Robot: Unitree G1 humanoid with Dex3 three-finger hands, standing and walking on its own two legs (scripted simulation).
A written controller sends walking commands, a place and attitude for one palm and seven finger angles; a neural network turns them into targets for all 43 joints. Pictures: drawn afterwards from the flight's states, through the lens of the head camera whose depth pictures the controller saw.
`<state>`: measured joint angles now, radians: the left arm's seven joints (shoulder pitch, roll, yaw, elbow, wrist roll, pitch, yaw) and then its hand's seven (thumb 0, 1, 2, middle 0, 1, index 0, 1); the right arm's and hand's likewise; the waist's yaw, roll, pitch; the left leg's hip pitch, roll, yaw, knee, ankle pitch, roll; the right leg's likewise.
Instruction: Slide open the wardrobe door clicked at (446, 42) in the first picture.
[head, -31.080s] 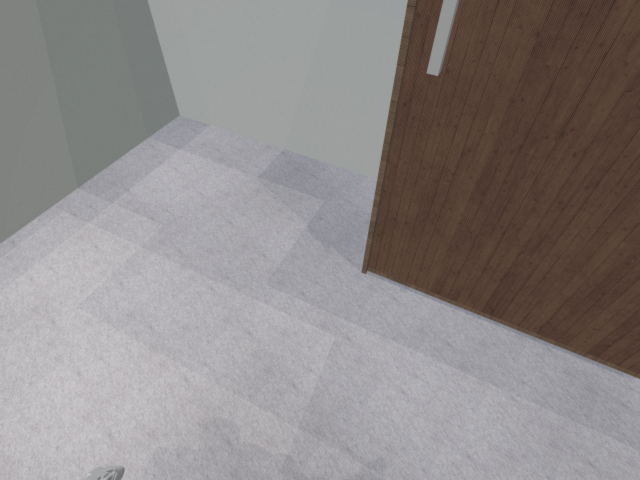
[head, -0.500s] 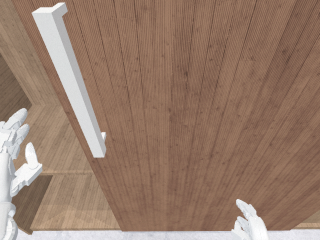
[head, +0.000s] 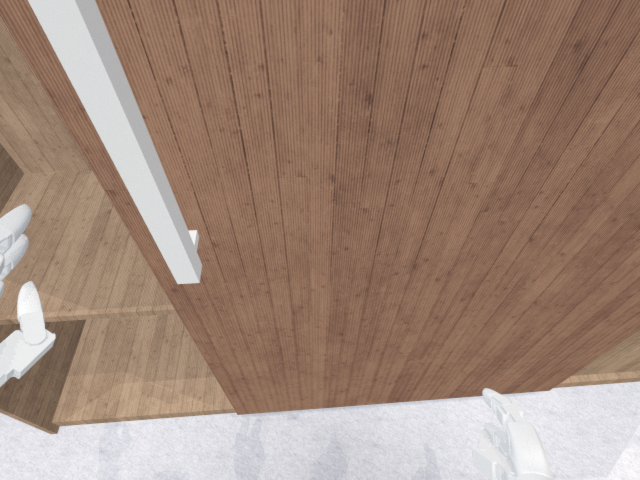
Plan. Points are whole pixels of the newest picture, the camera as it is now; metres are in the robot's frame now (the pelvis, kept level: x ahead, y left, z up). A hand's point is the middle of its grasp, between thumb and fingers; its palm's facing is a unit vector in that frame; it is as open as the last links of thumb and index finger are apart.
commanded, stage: step back with the hand held close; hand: left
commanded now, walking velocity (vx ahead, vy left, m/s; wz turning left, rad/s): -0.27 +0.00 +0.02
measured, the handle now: (148, 155) +0.34 +0.19 +0.25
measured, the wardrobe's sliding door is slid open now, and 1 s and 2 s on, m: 0.53 0.53 0.53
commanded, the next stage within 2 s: stop stepping back and stand still in 1.02 s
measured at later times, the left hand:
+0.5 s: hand out of the picture +0.13 +0.27 +0.16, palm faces +0.47 -0.74 -0.48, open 7.4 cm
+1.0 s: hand out of the picture +0.10 +0.26 +0.16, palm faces +0.37 -0.82 -0.43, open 7.4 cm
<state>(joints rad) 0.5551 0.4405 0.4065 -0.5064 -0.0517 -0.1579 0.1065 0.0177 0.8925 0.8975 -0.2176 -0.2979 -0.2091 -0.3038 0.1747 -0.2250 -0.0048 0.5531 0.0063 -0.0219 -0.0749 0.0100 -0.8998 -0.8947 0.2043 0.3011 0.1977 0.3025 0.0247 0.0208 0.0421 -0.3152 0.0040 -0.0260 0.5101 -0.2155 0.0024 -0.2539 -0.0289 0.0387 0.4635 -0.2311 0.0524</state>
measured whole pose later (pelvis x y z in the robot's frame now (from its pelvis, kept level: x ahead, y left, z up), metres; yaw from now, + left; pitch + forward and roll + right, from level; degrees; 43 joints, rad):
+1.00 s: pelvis -0.12 +0.01 +0.00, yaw -2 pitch +3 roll -1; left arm 0.49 0.42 0.40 -0.52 -0.03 -0.24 0.12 0.02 0.89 0.90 -0.21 -0.30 -0.21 -0.30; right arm 0.17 -0.16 0.02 0.68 -0.01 -0.10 -0.06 0.01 -0.90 -0.89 0.21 0.30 0.20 0.30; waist 0.05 -0.05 0.00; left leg -0.55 -0.02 0.02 0.85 -0.37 -0.02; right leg -0.19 0.02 0.05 0.46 -0.33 0.01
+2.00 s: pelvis -0.18 +0.05 +0.00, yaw +3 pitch +2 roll +0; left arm 0.34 0.34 0.26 -0.03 0.01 -0.11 0.08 0.01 0.90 0.90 -0.21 -0.30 -0.20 -0.30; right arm 0.22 -0.25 -0.03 0.75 -0.02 -0.11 -0.01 0.01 -0.90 -0.89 0.21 0.30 0.20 0.30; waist -0.01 0.02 -0.03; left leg -0.30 -0.05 -0.02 0.55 -0.28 0.05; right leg -0.37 -0.01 -0.01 0.80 -0.44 0.00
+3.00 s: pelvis -0.15 +0.04 +0.01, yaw +3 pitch +0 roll +0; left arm 0.22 0.16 0.01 1.13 0.00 0.00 0.03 0.01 0.92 0.90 -0.20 -0.30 -0.20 -0.30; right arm 0.26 -0.15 0.00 1.11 -0.02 0.00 -0.04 0.00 -0.91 -0.89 0.20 0.30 0.20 0.30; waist -0.01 0.00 0.04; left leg -0.16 -0.03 -0.05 0.42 -0.26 0.02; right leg -0.18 0.02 0.06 0.43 -0.25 0.00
